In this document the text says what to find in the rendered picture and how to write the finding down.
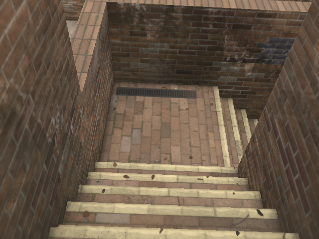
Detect stairs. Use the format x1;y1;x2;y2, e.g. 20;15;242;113
220;98;258;167
48;161;300;239

